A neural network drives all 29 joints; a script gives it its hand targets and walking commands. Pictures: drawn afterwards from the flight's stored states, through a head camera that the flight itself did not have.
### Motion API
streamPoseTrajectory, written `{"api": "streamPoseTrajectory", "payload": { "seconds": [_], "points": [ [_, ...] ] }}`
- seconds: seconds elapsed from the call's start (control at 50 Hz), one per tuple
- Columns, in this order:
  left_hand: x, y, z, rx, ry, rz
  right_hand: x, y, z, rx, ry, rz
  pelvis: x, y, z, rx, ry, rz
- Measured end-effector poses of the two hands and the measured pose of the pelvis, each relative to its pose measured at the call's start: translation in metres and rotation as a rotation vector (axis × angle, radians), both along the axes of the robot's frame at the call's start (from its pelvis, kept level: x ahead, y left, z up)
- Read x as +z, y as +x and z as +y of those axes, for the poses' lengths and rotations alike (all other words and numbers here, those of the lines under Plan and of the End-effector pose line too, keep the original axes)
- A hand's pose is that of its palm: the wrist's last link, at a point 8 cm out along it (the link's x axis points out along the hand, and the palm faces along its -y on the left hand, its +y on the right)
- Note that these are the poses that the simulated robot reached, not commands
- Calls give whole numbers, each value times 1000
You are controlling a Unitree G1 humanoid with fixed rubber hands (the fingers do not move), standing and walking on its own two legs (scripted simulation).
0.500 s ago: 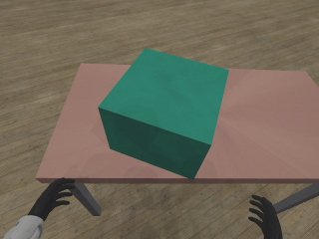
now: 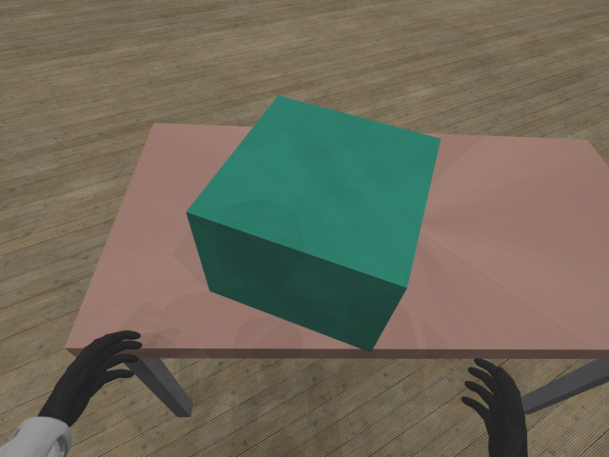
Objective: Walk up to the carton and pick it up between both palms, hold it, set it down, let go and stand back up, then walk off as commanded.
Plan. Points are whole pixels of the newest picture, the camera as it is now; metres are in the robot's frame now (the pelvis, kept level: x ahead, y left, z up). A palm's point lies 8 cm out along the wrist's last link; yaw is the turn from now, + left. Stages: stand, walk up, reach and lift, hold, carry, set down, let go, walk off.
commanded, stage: reach and lift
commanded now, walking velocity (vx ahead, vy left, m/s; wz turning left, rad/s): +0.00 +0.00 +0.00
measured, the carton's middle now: (321, 217) +0.50 +0.00 -0.01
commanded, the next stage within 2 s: none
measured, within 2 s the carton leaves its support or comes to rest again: neither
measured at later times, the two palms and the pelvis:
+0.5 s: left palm (80, 363) +0.23 +0.30 +0.00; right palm (505, 401) +0.20 -0.22 +0.01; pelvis +0.02 +0.00 +0.00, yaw +0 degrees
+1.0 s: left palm (98, 283) +0.31 +0.28 +0.06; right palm (499, 335) +0.26 -0.21 +0.05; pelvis +0.01 +0.00 +0.00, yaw +0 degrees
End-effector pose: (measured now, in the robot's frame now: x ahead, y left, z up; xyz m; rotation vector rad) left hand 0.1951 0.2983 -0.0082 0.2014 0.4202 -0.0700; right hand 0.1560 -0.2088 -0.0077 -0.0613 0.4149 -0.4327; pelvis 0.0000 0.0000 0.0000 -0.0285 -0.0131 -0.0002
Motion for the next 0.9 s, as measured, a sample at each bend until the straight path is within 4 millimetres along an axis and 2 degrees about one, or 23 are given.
{"api": "streamPoseTrajectory", "payload": {
  "seconds": [0.24, 0.48, 0.76, 0.9],
  "points": [
    [11, 16, 3, 6, -11, -11, 8, 18, 1, 6, 16, 22, 0, 10, -1, 0, 1, 14],
    [12, 35, -1, 24, -20, 5, 14, 39, -8, 29, -5, 43, 0, 23, -2, 0, 3, 32],
    [39, 87, -7, 21, -36, -73, 31, 80, -8, 73, 11, -17, 0, 24, -2, 0, 3, 33],
    [55, 106, -13, 18, -56, -98, 44, 97, -8, 101, 7, -39, 0, 19, -1, 0, 1, 26]
  ]
}}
